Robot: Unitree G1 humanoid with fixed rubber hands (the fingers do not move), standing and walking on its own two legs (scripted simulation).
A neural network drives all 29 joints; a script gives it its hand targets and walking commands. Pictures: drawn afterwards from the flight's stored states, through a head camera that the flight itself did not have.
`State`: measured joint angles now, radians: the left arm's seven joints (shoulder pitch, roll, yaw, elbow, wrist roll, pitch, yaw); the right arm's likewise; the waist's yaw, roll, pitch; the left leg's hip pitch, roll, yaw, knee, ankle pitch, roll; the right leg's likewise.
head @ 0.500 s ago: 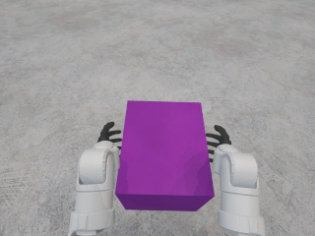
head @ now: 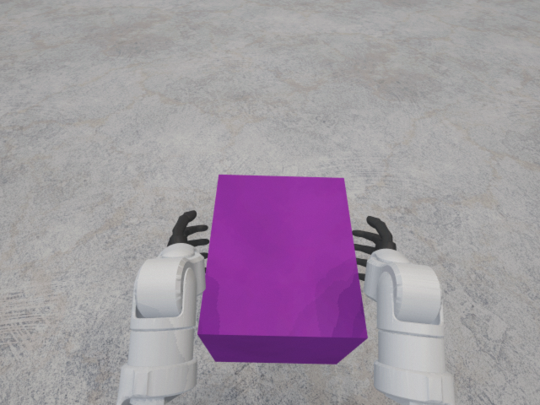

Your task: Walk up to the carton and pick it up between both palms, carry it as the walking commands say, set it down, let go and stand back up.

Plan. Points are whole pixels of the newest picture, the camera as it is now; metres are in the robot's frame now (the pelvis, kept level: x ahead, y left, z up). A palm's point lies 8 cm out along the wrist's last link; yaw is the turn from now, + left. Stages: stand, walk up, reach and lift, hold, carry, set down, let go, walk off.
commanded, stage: carry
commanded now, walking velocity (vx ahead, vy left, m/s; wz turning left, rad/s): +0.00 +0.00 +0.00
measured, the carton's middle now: (278, 271) +0.33 +0.00 +0.00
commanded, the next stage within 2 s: hold in 0.06 s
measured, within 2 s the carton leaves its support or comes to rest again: neither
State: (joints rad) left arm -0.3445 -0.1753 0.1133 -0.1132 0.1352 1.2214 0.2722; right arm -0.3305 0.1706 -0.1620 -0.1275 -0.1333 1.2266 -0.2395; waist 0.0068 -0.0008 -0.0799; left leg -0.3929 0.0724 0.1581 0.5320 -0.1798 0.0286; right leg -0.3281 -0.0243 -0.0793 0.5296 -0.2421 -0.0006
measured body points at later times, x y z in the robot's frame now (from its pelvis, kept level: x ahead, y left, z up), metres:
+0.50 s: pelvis +0.00 -0.01 +0.00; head -0.08 -0.01 +0.45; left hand +0.32 +0.14 +0.07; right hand +0.34 -0.16 +0.07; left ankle +0.06 +0.10 -0.73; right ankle +0.02 -0.12 -0.73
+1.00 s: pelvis +0.03 -0.03 +0.01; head -0.02 -0.03 +0.46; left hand +0.31 +0.15 +0.04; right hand +0.34 -0.15 +0.05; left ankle +0.06 +0.10 -0.73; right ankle +0.02 -0.12 -0.73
